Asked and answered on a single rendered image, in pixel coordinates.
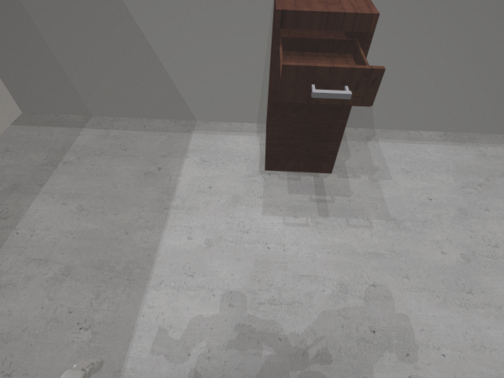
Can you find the left robot hand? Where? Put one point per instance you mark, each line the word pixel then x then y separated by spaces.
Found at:
pixel 84 369

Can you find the cabinet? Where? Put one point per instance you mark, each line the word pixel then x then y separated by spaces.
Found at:
pixel 307 137

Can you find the drawer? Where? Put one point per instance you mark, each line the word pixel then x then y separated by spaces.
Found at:
pixel 330 64

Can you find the handle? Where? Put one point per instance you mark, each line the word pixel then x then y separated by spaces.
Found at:
pixel 331 93

